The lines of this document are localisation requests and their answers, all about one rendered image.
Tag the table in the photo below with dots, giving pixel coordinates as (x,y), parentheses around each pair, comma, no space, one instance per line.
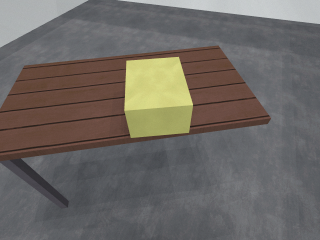
(76,105)

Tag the carton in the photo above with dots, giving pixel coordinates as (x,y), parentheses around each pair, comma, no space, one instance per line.
(157,98)

